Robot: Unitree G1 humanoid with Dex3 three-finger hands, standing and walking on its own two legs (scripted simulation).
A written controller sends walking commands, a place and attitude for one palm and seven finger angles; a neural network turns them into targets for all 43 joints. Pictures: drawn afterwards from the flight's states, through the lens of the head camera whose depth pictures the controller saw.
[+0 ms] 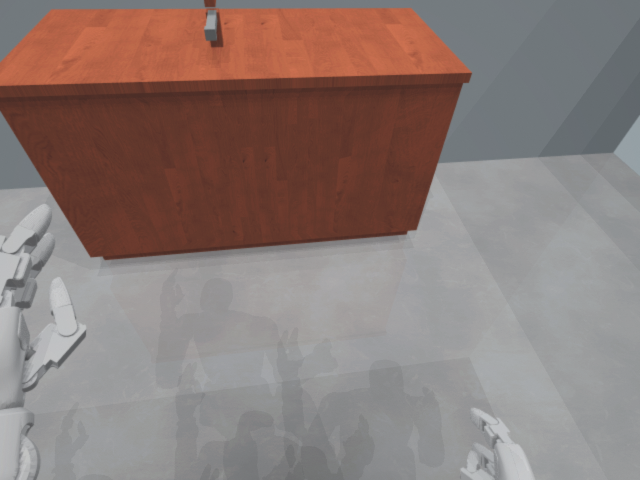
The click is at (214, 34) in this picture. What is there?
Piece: tap's lever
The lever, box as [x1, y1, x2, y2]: [204, 26, 216, 40]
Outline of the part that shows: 205,26 204,31 206,40 216,40 215,27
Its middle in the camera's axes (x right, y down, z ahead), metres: -0.30 -0.54 +1.02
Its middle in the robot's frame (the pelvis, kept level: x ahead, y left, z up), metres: +1.13 +0.36 +0.09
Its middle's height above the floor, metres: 0.86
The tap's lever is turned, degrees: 0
